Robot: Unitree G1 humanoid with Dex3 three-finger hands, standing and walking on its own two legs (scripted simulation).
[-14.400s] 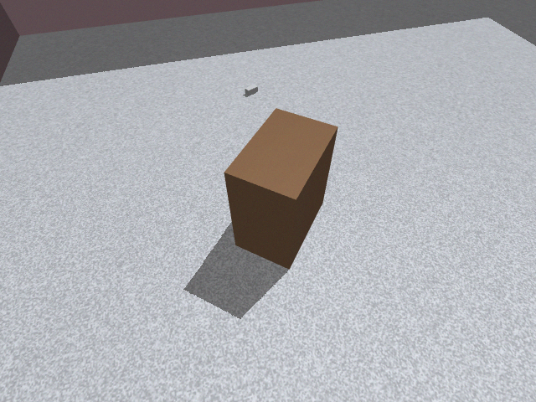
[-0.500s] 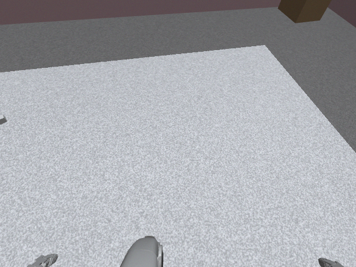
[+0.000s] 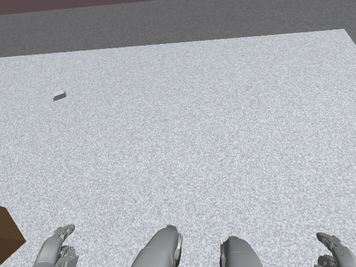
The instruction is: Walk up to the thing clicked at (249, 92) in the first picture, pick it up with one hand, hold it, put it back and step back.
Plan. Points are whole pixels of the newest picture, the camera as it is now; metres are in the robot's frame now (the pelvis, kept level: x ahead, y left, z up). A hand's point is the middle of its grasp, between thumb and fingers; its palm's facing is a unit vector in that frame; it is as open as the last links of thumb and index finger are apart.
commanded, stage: walk up
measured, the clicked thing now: (60, 94) +1.24 +1.01 -0.72
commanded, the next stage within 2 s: stand in 1.62 s
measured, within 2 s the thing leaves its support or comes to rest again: neither
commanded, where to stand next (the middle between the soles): +0.07 +0.03 m, yaw +30 degrees
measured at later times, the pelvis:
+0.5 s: pelvis -0.03 +0.02 +0.02, yaw +19 degrees
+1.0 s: pelvis +0.00 +0.02 +0.01, yaw +29 degrees
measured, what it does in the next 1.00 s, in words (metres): steps on the spot, turning left: left foot, then right foot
